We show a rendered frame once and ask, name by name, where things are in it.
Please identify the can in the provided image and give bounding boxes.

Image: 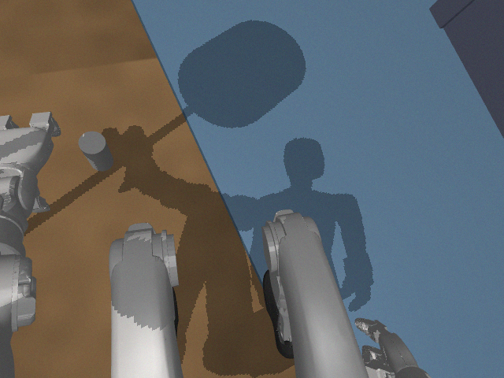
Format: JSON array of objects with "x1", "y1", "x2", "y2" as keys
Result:
[{"x1": 79, "y1": 132, "x2": 113, "y2": 171}]

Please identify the armchair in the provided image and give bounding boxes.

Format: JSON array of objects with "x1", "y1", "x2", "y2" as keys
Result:
[{"x1": 429, "y1": 0, "x2": 504, "y2": 138}]

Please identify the left robot arm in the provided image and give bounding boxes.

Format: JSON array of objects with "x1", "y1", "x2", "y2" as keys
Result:
[{"x1": 0, "y1": 164, "x2": 38, "y2": 378}]

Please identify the right robot foot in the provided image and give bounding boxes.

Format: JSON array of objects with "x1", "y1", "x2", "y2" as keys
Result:
[{"x1": 263, "y1": 270, "x2": 294, "y2": 359}]

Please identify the right robot hand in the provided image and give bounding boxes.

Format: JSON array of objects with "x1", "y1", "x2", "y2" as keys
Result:
[{"x1": 354, "y1": 318, "x2": 419, "y2": 378}]

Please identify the left robot hand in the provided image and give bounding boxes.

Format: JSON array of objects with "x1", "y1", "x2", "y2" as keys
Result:
[{"x1": 0, "y1": 112, "x2": 61, "y2": 213}]

